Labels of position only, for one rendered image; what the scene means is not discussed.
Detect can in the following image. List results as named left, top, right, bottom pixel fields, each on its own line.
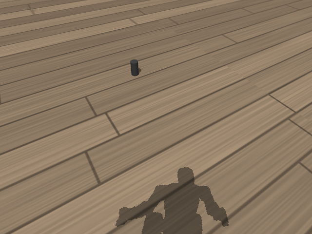
left=130, top=59, right=139, bottom=76

